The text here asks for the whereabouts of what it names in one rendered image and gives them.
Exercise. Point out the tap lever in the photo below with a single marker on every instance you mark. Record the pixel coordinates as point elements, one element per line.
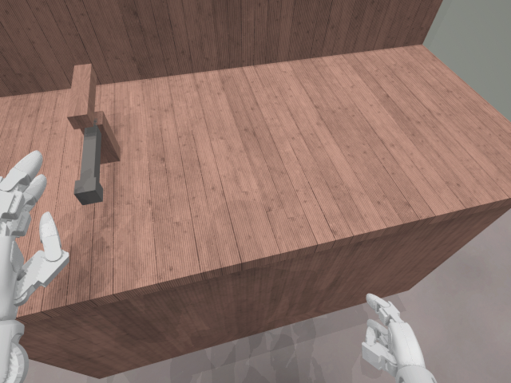
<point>88,189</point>

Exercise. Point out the left robot hand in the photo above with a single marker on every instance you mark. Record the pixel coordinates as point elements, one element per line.
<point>19,192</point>

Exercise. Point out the counter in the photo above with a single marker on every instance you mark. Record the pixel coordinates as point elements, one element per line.
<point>263,162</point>

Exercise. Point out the right robot hand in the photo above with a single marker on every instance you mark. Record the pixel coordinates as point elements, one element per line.
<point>398,347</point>

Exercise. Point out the robot left forearm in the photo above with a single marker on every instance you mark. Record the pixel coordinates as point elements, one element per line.
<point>14,361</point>

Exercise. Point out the robot right forearm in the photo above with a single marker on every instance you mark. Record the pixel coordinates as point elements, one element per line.
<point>414,374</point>

